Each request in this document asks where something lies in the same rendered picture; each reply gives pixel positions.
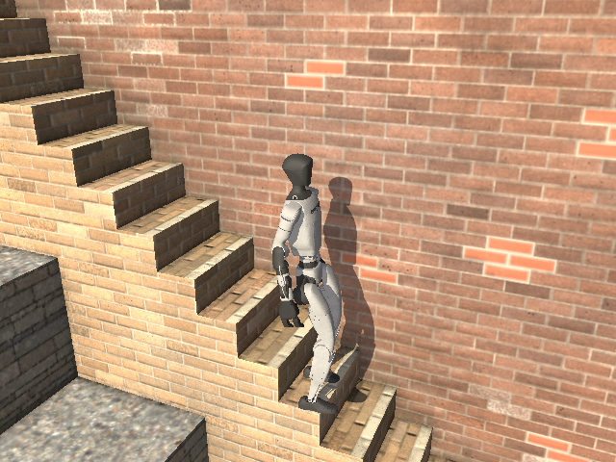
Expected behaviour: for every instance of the right robot forearm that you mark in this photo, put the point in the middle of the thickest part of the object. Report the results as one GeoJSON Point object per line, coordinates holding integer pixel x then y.
{"type": "Point", "coordinates": [278, 260]}

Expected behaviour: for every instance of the left robot shin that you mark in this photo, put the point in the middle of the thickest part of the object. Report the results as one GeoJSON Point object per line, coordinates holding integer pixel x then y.
{"type": "Point", "coordinates": [336, 334]}

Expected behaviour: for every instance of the robot right upper arm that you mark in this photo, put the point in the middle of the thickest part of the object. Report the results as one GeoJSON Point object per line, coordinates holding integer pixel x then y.
{"type": "Point", "coordinates": [289, 216]}

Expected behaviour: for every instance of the robot right thigh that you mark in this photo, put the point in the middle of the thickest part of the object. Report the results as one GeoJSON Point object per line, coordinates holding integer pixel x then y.
{"type": "Point", "coordinates": [319, 312]}

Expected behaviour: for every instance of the right robot hand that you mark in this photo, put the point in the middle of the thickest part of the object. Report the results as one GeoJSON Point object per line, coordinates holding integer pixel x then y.
{"type": "Point", "coordinates": [288, 310]}

